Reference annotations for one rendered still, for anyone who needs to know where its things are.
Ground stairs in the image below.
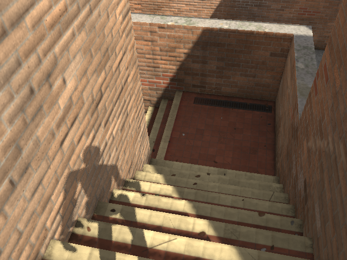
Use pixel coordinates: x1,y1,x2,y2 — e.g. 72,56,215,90
42,158,314,260
145,99,173,159

